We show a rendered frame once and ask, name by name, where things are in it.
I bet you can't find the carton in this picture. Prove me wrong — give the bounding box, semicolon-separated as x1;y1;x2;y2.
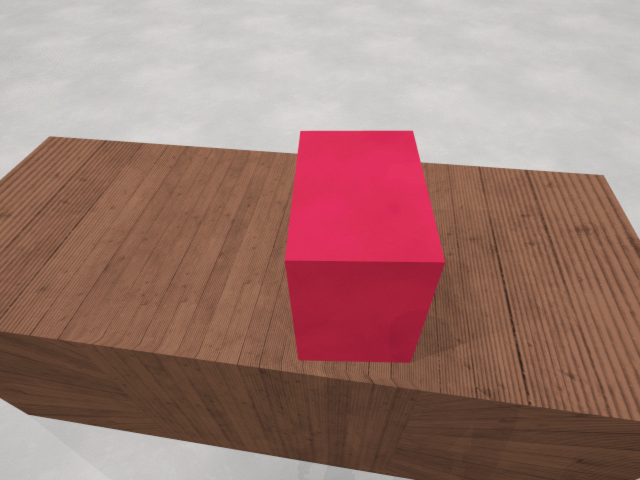
285;131;445;363

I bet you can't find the pedestal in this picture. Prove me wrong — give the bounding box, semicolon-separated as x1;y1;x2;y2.
0;136;640;480

